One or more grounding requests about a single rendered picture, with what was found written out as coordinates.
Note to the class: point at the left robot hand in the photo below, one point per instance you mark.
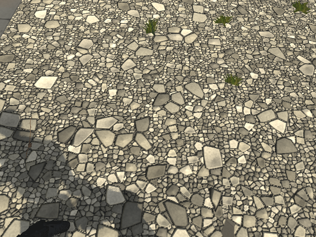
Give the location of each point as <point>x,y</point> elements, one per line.
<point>44,228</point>

